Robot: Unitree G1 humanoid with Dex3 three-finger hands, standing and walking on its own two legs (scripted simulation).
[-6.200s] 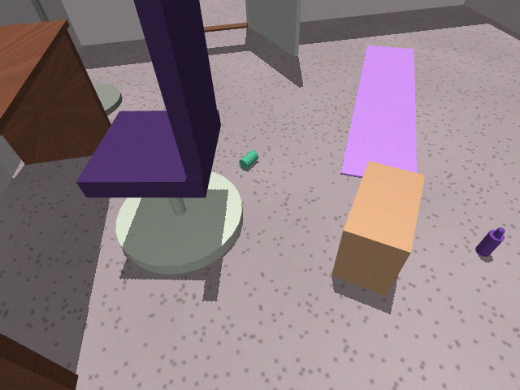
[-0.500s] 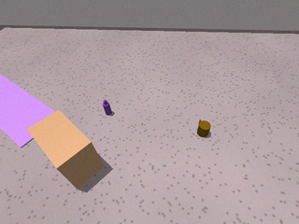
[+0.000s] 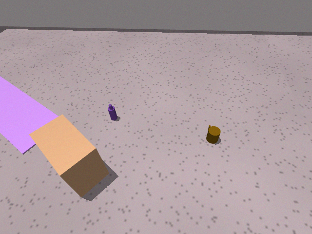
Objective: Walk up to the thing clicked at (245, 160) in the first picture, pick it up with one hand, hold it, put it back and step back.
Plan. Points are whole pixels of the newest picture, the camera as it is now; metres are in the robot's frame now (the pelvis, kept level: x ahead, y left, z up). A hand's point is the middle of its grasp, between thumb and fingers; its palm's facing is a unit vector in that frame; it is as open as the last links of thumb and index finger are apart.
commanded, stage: walk up
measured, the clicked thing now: out of the picture +0.37 +1.39 -0.75
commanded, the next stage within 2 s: none
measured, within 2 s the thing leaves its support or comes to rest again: neither
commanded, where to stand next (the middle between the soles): +1.35 -0.01 m, yaw -1 degrees
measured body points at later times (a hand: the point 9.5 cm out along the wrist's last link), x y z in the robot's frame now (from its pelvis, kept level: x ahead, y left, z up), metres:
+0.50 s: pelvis +0.14 -0.06 -0.01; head +0.14 -0.08 +0.44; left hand +0.18 +0.27 -0.11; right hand +0.21 -0.39 -0.13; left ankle +0.21 +0.08 -0.69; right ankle +0.10 -0.16 -0.75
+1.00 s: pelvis +0.42 -0.02 -0.01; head +0.44 -0.01 +0.44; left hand +0.52 +0.29 -0.12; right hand +0.48 -0.34 -0.11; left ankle +0.40 +0.08 -0.75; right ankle +0.49 -0.18 -0.69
